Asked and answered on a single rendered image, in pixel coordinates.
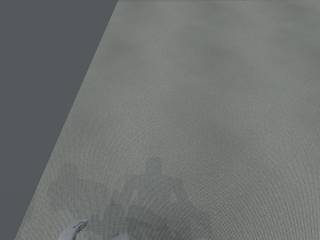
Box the left robot hand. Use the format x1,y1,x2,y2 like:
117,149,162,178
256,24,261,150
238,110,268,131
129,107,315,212
58,219,88,240

